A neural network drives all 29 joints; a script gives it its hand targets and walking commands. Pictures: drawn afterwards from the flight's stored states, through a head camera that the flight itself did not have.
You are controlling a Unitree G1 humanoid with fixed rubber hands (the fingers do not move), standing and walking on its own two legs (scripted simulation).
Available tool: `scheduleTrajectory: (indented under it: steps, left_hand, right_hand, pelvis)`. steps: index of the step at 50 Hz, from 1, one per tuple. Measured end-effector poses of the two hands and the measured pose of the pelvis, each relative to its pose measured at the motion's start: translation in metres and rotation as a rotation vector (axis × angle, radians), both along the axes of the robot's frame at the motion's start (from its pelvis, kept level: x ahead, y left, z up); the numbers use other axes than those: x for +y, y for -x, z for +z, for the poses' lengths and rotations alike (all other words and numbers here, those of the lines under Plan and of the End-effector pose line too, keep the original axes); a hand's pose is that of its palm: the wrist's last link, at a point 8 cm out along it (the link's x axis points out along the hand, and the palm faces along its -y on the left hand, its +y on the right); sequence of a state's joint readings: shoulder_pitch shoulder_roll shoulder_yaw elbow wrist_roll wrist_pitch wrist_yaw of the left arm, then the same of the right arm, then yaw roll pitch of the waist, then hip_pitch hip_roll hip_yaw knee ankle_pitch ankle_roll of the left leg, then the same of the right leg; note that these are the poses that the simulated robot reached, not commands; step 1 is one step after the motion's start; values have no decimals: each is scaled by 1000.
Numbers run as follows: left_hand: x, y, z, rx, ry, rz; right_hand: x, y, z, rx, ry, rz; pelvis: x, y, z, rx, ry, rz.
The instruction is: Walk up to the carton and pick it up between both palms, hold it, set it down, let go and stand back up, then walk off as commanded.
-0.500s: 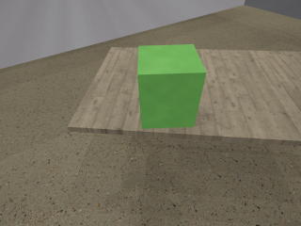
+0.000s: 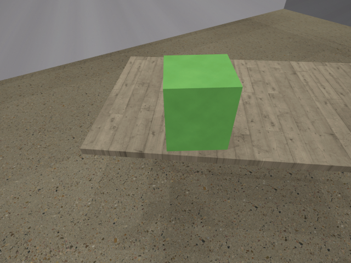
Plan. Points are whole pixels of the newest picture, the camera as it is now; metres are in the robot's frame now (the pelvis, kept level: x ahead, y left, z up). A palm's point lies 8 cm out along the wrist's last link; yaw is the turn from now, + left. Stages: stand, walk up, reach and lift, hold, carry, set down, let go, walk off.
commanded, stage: stand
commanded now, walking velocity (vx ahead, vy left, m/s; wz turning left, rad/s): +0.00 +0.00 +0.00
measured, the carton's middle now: (196, 103) +0.63 -0.02 +0.04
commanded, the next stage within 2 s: none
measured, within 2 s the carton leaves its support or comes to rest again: neither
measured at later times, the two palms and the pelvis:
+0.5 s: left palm out of the picture +0.05 +0.30 -0.10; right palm out of the picture +0.12 -0.29 -0.09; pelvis +0.00 +0.00 +0.00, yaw +0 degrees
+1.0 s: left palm out of the picture +0.05 +0.30 -0.10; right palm out of the picture +0.12 -0.29 -0.09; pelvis +0.00 +0.00 +0.00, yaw +0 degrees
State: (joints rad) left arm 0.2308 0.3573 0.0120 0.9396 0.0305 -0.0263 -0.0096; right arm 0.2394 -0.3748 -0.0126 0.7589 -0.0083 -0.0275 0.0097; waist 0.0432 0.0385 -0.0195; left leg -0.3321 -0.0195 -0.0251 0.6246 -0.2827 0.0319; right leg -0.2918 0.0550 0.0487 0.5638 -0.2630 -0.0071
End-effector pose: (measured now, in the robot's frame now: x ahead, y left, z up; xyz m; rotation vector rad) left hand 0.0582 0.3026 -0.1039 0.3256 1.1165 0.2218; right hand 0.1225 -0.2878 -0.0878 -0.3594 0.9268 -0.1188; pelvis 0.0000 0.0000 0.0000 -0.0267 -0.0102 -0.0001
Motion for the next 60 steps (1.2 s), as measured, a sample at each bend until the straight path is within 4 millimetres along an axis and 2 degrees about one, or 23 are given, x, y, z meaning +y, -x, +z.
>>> scheduleTrajectory:
  steps: [25,60]
  left_hand:
    - [0,5,-1,17,4,6]
    - [-1,3,0,19,7,7]
  right_hand:
    - [-2,6,0,21,4,-8]
    - [-3,5,1,33,8,-12]
  pelvis:
    - [0,1,2,1,0,0]
    - [0,-2,3,2,-1,0]
